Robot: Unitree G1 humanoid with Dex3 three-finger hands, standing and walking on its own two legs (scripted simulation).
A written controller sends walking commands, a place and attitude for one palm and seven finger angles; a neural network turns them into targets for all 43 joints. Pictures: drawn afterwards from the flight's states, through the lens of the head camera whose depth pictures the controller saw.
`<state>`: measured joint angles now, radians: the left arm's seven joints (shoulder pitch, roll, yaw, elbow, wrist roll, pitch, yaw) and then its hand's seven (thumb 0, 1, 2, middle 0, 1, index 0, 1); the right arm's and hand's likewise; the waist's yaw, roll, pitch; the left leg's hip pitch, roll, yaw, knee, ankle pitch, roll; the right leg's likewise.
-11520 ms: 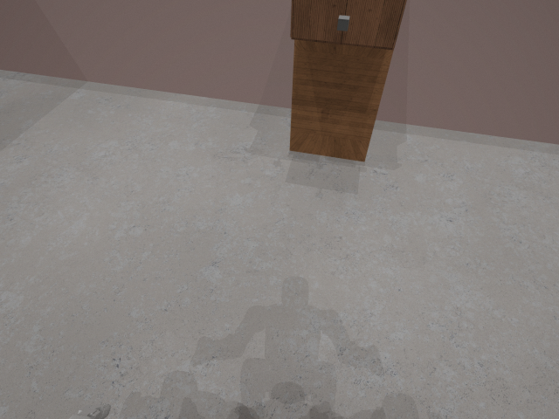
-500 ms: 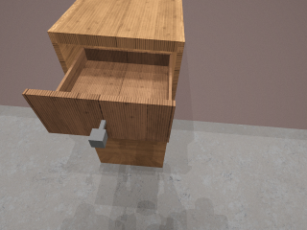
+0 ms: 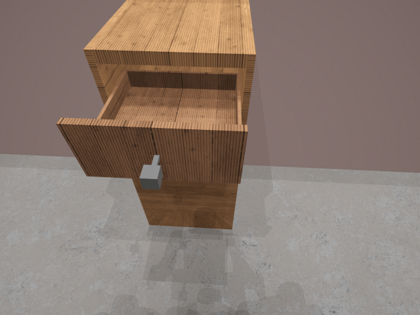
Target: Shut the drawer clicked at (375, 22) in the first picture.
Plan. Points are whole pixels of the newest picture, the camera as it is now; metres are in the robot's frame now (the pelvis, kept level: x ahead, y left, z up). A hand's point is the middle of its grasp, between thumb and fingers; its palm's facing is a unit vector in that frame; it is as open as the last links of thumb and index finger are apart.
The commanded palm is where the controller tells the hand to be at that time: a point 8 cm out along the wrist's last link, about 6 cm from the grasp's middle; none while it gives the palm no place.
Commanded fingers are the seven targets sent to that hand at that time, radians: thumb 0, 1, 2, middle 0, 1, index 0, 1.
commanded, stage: come to a stop and stand still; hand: left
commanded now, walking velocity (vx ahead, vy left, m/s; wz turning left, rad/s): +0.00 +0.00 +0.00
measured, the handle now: (153, 170) +0.39 +0.15 +0.05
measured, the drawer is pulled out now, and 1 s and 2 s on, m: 0.24 0.24 0.24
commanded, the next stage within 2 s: look again from close up in 0.18 s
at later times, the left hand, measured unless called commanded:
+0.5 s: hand out of the picture -0.01 +0.17 -0.17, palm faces +0.00 -0.99 -0.17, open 7.4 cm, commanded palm none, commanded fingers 0.00 0.90 0.90 -0.20 -0.30 -0.20 -0.30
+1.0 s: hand out of the picture +0.08 +0.19 -0.13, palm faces +0.15 -0.97 -0.22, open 7.3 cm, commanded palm +0.12 +0.22 -0.05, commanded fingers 0.00 0.90 0.90 -0.30 -0.41 -0.30 -0.41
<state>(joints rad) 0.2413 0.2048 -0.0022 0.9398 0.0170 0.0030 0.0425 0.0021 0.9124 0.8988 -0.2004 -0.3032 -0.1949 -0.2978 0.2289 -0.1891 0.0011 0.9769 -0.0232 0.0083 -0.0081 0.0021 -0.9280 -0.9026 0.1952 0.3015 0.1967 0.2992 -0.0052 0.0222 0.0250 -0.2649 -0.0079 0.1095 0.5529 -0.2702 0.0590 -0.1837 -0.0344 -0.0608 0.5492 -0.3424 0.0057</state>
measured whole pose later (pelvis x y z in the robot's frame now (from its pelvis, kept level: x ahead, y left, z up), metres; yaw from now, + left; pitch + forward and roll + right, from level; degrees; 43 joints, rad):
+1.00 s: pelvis +0.02 +0.00 +0.01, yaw +0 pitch +0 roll +1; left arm 0.46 0.18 0.01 0.56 -0.07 0.06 0.09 0.02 0.93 0.90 -0.21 -0.31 -0.20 -0.30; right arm 0.32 -0.17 0.02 0.99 0.02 -0.12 -0.04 0.01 -0.92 -0.90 0.20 0.30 0.20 0.30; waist 0.01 -0.03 0.03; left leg -0.21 -0.03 0.11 0.45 -0.24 0.05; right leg -0.16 -0.05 -0.06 0.51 -0.32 0.00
